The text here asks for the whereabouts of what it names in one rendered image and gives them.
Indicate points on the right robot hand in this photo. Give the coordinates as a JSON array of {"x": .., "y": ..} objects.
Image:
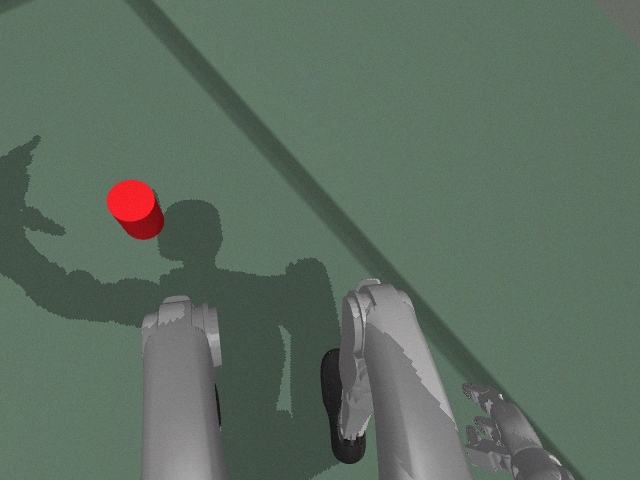
[{"x": 508, "y": 428}]

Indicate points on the right robot arm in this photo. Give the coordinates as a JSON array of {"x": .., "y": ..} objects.
[{"x": 537, "y": 464}]

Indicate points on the can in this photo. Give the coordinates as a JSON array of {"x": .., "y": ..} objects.
[{"x": 135, "y": 207}]

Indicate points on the right robot foot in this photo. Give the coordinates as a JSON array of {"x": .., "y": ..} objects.
[{"x": 346, "y": 451}]

